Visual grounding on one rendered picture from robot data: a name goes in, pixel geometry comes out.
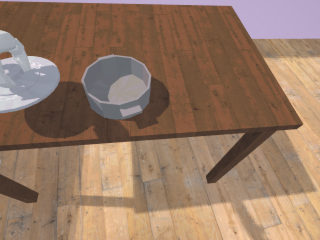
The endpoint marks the knob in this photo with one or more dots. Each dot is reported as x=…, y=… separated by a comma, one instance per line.
x=13, y=70

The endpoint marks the lid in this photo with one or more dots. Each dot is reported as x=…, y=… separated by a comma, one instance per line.
x=34, y=86

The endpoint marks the table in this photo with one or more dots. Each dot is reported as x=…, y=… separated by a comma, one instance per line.
x=207, y=78

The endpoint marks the left robot hand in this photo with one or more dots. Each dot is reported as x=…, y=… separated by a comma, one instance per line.
x=10, y=44

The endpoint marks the pot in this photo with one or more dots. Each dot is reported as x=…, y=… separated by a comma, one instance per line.
x=117, y=87

